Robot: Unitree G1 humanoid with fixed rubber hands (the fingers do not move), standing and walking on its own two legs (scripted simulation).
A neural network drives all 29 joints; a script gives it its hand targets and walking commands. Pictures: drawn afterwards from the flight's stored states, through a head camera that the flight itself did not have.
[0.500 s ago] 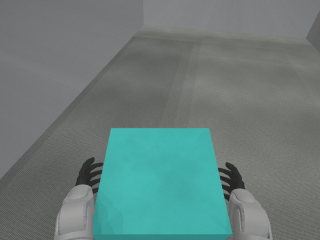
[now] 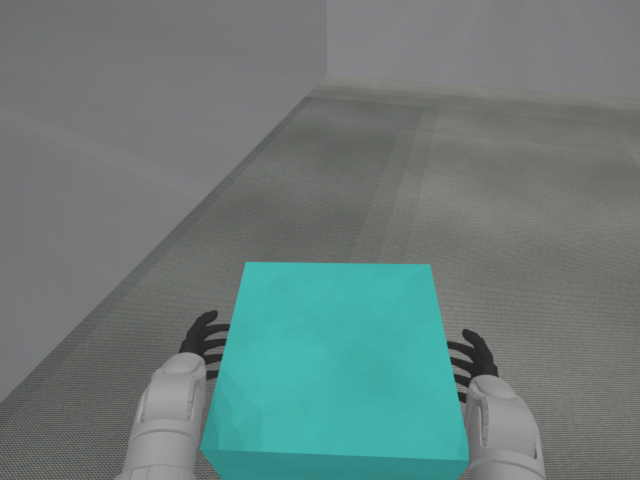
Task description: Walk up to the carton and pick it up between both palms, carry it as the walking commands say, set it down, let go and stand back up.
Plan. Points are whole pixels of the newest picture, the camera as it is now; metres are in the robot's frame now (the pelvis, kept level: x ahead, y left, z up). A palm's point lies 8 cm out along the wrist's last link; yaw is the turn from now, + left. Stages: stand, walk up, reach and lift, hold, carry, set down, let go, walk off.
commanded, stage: hold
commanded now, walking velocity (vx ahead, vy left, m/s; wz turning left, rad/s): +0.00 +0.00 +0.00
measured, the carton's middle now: (335, 376) +0.32 -0.06 -0.05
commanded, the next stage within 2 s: set down in 0.10 s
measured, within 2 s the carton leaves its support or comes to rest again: neither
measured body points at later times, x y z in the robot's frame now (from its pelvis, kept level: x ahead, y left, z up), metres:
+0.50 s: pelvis -0.03 -0.02 -0.01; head -0.05 -0.04 +0.44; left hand +0.31 +0.16 +0.02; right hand +0.25 -0.22 -0.01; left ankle -0.03 +0.10 -0.75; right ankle +0.05 -0.12 -0.75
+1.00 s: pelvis -0.01 +0.02 -0.03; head +0.12 +0.01 +0.40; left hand +0.34 +0.15 -0.11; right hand +0.28 -0.23 -0.10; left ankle -0.03 +0.10 -0.75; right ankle +0.05 -0.12 -0.75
